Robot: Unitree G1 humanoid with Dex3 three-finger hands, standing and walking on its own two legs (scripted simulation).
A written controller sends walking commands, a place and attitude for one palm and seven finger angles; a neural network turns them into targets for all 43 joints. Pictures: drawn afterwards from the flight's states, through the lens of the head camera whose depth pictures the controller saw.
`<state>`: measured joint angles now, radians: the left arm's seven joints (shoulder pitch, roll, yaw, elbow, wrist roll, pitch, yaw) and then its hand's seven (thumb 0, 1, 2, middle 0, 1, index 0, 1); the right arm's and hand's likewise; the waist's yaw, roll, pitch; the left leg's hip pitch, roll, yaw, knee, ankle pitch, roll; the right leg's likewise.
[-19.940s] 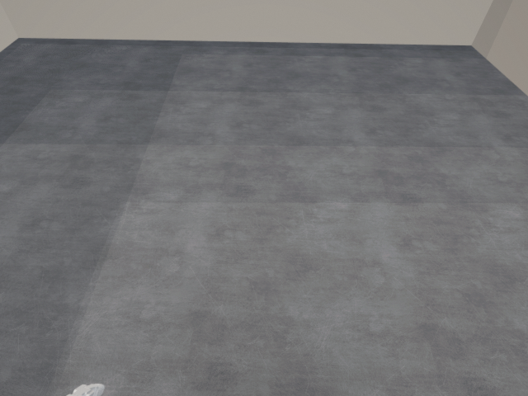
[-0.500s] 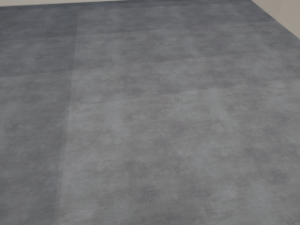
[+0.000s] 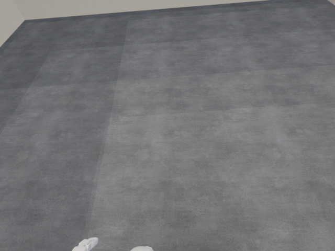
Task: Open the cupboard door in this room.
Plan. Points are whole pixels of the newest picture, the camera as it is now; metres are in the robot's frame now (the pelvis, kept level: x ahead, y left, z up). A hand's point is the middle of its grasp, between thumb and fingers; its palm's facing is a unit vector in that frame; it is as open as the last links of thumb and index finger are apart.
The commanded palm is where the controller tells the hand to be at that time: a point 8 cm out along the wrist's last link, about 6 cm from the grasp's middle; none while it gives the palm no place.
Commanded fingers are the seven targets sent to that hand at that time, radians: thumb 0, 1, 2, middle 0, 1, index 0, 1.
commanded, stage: turn or walk to find it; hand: left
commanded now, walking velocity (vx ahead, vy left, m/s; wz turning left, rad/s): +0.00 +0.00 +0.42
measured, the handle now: out of the picture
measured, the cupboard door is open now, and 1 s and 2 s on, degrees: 0 0 0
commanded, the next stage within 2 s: stand and wait in 0.70 s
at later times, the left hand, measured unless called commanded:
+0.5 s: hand out of the picture -0.04 +0.25 -0.18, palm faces +0.28 -0.93 -0.26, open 7.4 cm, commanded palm none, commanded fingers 0.00 0.90 0.90 -0.20 -0.30 -0.20 -0.30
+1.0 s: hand out of the picture -0.04 +0.18 -0.14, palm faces +0.45 -0.85 -0.27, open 7.4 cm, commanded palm none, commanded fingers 0.00 0.90 0.90 -0.20 -0.30 -0.20 -0.30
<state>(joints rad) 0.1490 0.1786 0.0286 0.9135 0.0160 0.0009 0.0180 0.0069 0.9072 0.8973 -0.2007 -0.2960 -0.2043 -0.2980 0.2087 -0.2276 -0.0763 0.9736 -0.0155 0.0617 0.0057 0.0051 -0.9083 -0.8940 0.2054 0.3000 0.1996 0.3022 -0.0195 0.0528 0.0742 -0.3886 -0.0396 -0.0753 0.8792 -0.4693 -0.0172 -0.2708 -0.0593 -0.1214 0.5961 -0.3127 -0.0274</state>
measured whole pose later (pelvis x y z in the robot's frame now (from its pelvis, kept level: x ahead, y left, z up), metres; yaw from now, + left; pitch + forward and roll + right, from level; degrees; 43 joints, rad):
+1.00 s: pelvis -0.02 -0.02 +0.01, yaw +27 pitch +0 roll +2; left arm 0.21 0.16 0.03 0.93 0.02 0.01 0.02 0.01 0.90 0.90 -0.20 -0.30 -0.21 -0.30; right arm 0.20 -0.25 -0.09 0.98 -0.02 0.08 0.02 0.01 -0.91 -0.89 0.20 0.30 0.20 0.30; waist -0.01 0.03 0.08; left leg -0.47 0.02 -0.02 1.12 -0.40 -0.05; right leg -0.23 -0.10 -0.20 0.52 -0.28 -0.03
